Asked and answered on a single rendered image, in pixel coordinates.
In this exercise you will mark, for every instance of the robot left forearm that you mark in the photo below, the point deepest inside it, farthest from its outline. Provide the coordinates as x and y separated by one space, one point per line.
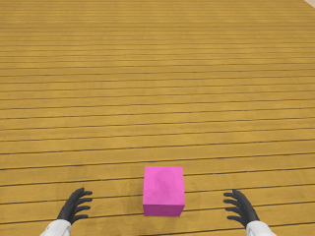
59 227

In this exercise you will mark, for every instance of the carton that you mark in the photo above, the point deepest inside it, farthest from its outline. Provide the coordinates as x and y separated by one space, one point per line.
163 193

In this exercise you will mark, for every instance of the robot left hand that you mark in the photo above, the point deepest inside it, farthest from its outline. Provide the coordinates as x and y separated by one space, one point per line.
71 207

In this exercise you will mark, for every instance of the robot right hand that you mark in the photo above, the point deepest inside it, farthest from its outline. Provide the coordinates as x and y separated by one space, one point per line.
246 211

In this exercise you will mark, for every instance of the robot right forearm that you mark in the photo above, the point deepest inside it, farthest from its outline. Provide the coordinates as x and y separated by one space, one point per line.
258 228

